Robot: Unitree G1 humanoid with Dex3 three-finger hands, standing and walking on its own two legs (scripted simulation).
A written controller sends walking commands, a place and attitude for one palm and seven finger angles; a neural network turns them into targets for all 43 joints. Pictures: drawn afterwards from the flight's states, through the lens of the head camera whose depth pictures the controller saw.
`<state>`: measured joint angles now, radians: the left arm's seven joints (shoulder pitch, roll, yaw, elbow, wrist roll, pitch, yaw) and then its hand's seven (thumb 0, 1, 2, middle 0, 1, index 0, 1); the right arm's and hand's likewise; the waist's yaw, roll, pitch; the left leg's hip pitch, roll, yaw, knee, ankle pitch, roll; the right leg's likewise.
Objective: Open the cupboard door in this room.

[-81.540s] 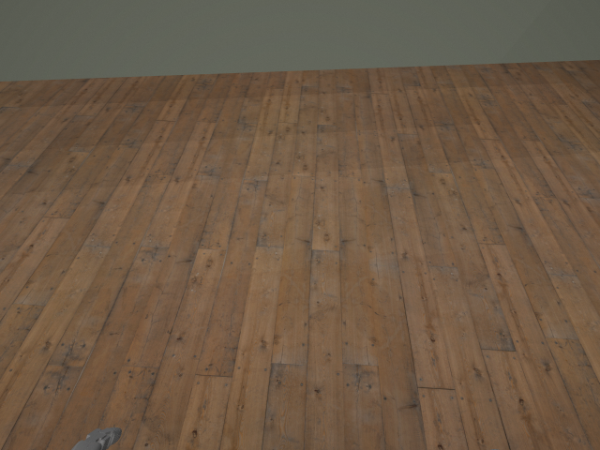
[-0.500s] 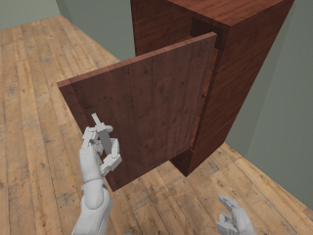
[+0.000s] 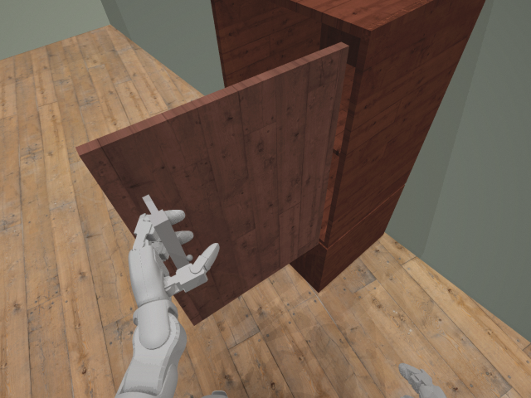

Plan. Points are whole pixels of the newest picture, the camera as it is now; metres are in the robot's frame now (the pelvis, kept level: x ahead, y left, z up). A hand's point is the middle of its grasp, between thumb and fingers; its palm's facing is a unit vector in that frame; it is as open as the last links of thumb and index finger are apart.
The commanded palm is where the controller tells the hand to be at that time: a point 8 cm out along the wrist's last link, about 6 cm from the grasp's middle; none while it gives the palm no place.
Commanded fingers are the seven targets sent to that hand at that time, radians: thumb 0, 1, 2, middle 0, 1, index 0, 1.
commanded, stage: open thumb and fingers to let go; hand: left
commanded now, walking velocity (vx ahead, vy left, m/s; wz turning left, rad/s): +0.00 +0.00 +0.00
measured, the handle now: (166, 235) +0.34 +0.17 +0.06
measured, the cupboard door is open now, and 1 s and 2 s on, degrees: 84 84 84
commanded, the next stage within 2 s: slide the hand sideways off the handle in 0.46 s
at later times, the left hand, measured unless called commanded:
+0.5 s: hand (187, 264) +0.30 +0.13 +0.05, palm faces +0.28 -0.96 +0.02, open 15.0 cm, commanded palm +0.27 +0.18 +0.06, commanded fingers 0.00 -0.50 0.30 -0.15 -0.30 -0.15 -0.30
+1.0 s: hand (172, 288) +0.27 +0.14 +0.05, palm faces -0.12 -0.99 +0.02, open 16.2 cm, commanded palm +0.24 +0.21 +0.06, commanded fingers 0.00 -0.50 0.30 -0.15 -0.30 -0.15 -0.30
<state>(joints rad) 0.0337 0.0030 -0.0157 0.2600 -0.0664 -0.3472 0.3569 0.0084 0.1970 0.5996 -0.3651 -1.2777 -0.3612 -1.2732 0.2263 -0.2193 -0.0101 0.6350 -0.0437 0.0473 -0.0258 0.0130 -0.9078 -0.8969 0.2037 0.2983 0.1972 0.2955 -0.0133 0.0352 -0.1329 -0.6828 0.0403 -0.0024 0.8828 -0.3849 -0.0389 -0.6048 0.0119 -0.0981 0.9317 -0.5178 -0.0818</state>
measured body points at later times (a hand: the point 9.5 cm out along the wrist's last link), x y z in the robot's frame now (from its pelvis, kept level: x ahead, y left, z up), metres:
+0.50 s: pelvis +0.00 +0.04 -0.01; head +0.04 +0.03 +0.44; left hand +0.28 +0.18 +0.05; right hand +0.17 -0.18 -0.11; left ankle +0.03 +0.16 -0.69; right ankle -0.03 -0.06 -0.69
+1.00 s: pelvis -0.01 +0.06 -0.01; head +0.03 +0.06 +0.44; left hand +0.27 +0.20 +0.05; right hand +0.15 -0.18 -0.09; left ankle +0.03 +0.16 -0.69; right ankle -0.03 -0.06 -0.69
